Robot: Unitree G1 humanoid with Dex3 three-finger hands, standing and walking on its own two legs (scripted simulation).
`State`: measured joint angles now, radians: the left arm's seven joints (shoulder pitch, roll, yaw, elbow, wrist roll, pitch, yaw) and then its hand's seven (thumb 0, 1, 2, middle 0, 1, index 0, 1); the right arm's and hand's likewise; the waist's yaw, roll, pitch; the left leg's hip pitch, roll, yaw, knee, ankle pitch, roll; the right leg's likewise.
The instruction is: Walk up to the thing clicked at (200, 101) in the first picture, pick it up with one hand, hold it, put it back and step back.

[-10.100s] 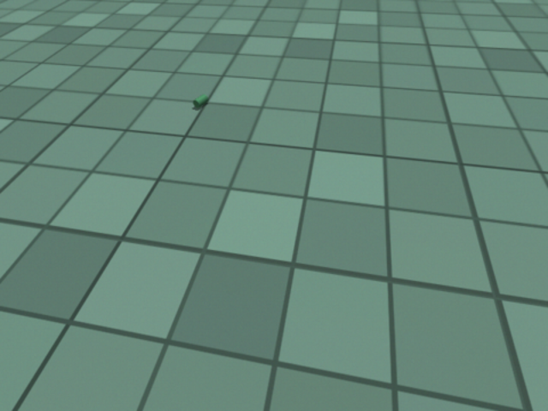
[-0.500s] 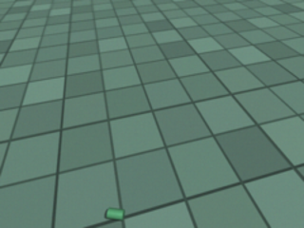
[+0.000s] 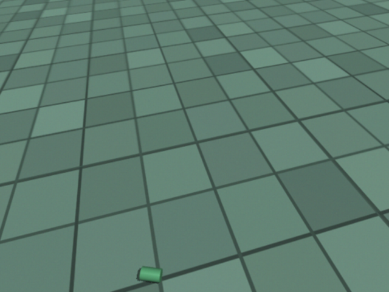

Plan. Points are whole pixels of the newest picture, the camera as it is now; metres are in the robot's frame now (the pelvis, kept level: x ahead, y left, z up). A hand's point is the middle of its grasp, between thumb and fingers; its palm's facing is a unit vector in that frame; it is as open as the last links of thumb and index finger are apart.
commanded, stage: walk up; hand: left
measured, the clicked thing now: (151, 274) +0.38 +0.26 -0.75
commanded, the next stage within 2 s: stand in 1.62 s
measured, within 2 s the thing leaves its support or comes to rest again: neither
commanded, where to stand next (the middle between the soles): +0.04 +0.05 m, yaw +0 degrees
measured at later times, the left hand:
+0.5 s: hand out of the picture +0.08 +0.33 -0.16, palm faces +0.03 -0.93 -0.37, open 7.4 cm
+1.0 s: hand out of the picture +0.13 +0.31 -0.15, palm faces +0.02 -0.94 -0.34, open 7.4 cm
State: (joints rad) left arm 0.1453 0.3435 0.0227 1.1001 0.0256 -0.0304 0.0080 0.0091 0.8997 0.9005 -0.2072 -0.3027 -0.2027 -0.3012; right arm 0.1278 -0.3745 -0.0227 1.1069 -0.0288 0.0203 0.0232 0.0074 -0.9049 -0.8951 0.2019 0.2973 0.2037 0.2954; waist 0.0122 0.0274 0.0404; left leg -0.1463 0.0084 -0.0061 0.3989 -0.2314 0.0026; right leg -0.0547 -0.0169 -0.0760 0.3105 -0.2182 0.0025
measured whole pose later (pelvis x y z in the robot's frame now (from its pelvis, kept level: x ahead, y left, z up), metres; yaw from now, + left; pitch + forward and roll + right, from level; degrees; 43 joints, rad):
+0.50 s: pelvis +0.03 +0.06 -0.01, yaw +1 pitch -3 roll +0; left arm 0.14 0.37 0.03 1.08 0.01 0.01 0.00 0.01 0.90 0.90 -0.20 -0.30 -0.20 -0.30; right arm 0.09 -0.32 -0.02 1.03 0.01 0.00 0.00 0.01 -0.90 -0.89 0.20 0.30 0.21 0.30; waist 0.02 0.00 0.12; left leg -0.16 -0.01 0.00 0.47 -0.26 0.00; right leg -0.15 -0.02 0.00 0.47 -0.26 0.01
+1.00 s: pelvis +0.04 +0.05 +0.00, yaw +1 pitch -2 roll +0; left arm 0.07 0.35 0.03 1.12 0.01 0.00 -0.01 0.01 0.90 0.90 -0.21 -0.30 -0.20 -0.30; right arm 0.07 -0.36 -0.02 1.11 0.00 -0.02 0.00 0.01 -0.91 -0.90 0.20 0.30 0.20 0.30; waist 0.00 -0.01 0.06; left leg -0.07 0.01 0.01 0.28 -0.18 -0.01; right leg -0.07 0.00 0.01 0.29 -0.20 0.00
